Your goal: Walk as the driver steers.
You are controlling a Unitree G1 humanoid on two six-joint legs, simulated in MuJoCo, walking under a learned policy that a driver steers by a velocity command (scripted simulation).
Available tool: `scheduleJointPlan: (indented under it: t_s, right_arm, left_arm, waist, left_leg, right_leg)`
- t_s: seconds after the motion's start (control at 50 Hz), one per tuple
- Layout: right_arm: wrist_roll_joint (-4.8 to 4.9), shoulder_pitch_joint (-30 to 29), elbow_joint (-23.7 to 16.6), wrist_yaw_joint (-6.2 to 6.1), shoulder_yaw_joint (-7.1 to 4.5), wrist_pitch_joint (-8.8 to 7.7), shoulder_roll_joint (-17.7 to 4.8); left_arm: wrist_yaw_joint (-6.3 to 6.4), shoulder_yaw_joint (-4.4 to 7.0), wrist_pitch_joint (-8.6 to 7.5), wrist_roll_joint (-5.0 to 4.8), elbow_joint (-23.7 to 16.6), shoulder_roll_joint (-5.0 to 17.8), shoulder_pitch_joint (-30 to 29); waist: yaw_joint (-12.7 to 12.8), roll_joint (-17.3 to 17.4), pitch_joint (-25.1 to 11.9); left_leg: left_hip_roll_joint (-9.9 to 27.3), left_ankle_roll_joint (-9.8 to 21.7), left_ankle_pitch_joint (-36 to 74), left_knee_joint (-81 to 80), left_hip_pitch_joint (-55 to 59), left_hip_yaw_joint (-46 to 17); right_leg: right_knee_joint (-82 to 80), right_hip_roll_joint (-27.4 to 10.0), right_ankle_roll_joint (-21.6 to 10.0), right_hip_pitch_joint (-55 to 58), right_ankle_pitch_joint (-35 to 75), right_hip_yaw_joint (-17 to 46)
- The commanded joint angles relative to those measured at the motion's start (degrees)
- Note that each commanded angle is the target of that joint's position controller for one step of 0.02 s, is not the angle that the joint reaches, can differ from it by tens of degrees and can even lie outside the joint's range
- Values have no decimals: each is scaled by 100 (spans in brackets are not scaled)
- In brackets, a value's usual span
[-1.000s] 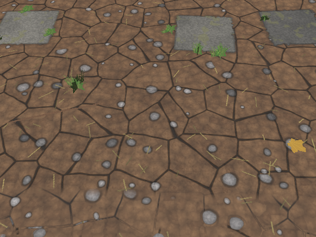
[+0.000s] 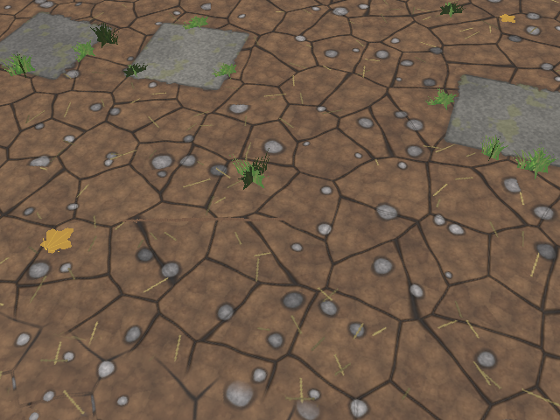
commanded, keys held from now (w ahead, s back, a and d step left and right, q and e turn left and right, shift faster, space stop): w+e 0.52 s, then e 0.48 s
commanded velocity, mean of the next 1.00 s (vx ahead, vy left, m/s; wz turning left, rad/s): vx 0.35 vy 0.00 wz -0.54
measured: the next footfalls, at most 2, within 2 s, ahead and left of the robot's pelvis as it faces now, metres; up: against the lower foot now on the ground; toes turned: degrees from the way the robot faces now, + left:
left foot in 0.46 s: +0.46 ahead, +0.05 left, +0.00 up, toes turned -20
right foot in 0.92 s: +0.51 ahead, -0.25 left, +0.00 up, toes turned -33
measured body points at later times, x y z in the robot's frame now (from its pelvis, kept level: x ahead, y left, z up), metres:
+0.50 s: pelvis +0.28 -0.02 +0.00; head +0.32 -0.03 +0.45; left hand +0.37 +0.27 -0.12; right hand +0.46 -0.31 -0.06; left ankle +0.42 +0.06 -0.73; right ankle +0.08 -0.09 -0.70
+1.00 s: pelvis +0.45 -0.10 +0.00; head +0.48 -0.15 +0.45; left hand +0.76 +0.01 -0.07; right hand +0.39 -0.42 -0.12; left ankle +0.44 +0.07 -0.65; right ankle +0.48 -0.23 -0.72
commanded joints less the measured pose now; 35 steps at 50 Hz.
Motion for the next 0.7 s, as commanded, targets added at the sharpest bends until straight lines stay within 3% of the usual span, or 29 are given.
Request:
scheduleJointPlan:
  t_s: [0.02,0.04,0.06,0.08,0.12,0.16,0.22,0.28,0.36,0.42,0.44,0.46,0.48,0.5,0.52,0.54,0.56,0.58,0.6,0.64,0.7]
  right_arm:
    - [51,-190,-757,25,-24,-374,-577]
    - [187,-590,-849,94,-64,-479,-746]
    - [114,-787,-868,91,-36,-542,-687]
    - [-18,-886,-880,82,-51,-562,-656]
    - [-85,-770,-869,95,-62,-502,-572]
    - [-104,-737,-827,88,-44,-411,-476]
    - [-111,-1364,-974,60,27,-385,-299]
    - [-54,-2041,-1083,123,94,-446,-141]
    - [30,-2513,-1178,219,43,-528,-286]
    - [52,-2190,-1088,218,-58,-574,-489]
    - [39,-1677,-966,181,-145,-596,-639]
    - [-20,-898,-853,137,-229,-612,-815]
    - [-58,56,-788,70,-305,-561,-1164]
    - [-73,138,-576,140,-327,-496,-1293]
    - [20,-102,-731,142,-205,-466,-639]
    - [6,-457,-781,99,-128,-424,-376]
    - [-55,-742,-765,102,-96,-393,-353]
    - [-72,-902,-709,107,-77,-379,-284]
    - [-112,-983,-664,104,-61,-393,-260]
    - [-60,-1128,-522,110,-75,-420,-273]
    - [-17,-1280,-371,47,-185,-341,-610]
  left_arm:
    - [44,333,-59,-34,-15,1160,1798]
    - [76,281,-53,24,-92,992,1504]
    - [100,267,-33,67,-175,942,1273]
    - [120,223,-7,83,-246,827,1072]
    - [172,176,11,130,-348,736,852]
    - [231,181,3,88,-320,765,849]
    - [331,222,24,38,-182,884,1058]
    - [400,245,83,-2,-30,919,1355]
    - [453,257,176,-59,137,873,1677]
    - [484,307,257,-23,133,900,1558]
    - [465,296,271,-7,85,854,1446]
    - [422,228,275,41,-22,694,1310]
    - [409,99,257,200,-170,336,1406]
    - [384,-6,206,-30,-257,26,2372]
    - [405,105,217,-115,-74,691,2155]
    - [399,197,246,-85,-194,966,1402]
    - [423,216,273,-12,-283,902,1070]
    - [422,255,291,66,-359,860,923]
    - [399,260,340,38,-382,735,1050]
    - [391,197,443,10,-426,426,1120]
    - [347,125,500,63,-622,265,853]
  waist:
    - [839,-1375,-1315]
    - [811,-1040,-694]
    - [719,-481,-443]
    - [581,-244,-214]
    - [332,-496,-142]
    - [246,-497,-38]
    - [397,-446,177]
    - [645,-559,195]
    - [733,-590,206]
    - [479,-815,114]
    - [202,-834,-196]
    - [-219,-733,-898]
    - [-488,42,-1863]
    - [88,2068,-2355]
    - [-78,1089,-1713]
    - [-207,485,-849]
    - [-68,18,-363]
    - [66,-3,-99]
    - [241,217,-87]
    - [360,481,-45]
    - [362,474,-146]
  left_leg:
    - [-283,-14,-290,3746,-4088,-657]
    - [-31,111,182,3775,-4401,-595]
    - [180,170,597,3516,-4283,-526]
    - [319,145,921,3094,-4091,-505]
    - [387,30,1241,2653,-3605,-476]
    - [331,-141,1420,2296,-3527,-339]
    - [173,-329,2353,1110,-3440,-253]
    - [-90,-361,3205,-7,-2921,-180]
    - [-238,-209,3294,-737,-2674,-386]
    - [-243,40,2599,-912,-2204,-425]
    - [-292,208,2571,-1093,-1425,-281]
    - [104,503,2641,-999,-38,-516]
    - [1152,834,2340,-756,1620,-1637]
    - [2341,1716,1133,-1352,3010,-4371]
    - [2192,1476,183,-1617,2455,-4277]
    - [1944,1261,990,-1681,1570,-3142]
    - [1724,1191,2469,-1719,779,-2398]
    - [1530,1182,3727,-1712,266,-1819]
    - [1397,1139,4446,-1752,-86,-1344]
    - [1288,1235,5083,-1937,-435,-764]
    - [1357,1350,5314,-2110,-451,-233]
  right_leg:
    - [-1901,-1991,-1504,4413,-1938,4622]
    - [-1902,-1870,-1360,3921,-1561,3924]
    - [-1874,-1661,-1253,3398,-1006,3402]
    - [-1945,-1475,-1199,2908,-409,3022]
    - [-2160,-1207,-1202,2336,301,2619]
    - [-2245,-1069,-1230,1963,904,2255]
    - [-2250,-790,-1058,1606,1416,1834]
    - [-2124,-607,-832,1413,1303,1730]
    - [-1754,-821,-729,1939,1073,2263]
    - [-1239,-988,-597,2348,1760,2579]
    - [-744,-814,-482,2303,2447,2489]
    - [316,-521,-316,1891,2451,2299]
    - [1964,-27,-123,986,758,1789]
    - [3601,571,170,-1051,-2552,1400]
    - [4119,18,241,-1538,-2161,1498]
    - [4117,-130,325,-1573,-1649,1269]
    - [4021,-291,427,-1361,-1370,1106]
    - [3809,-390,499,-1217,-1319,1061]
    - [3649,-500,541,-923,-1310,1009]
    - [3194,-528,653,-800,-1291,737]
    - [2264,-635,734,-780,-577,563]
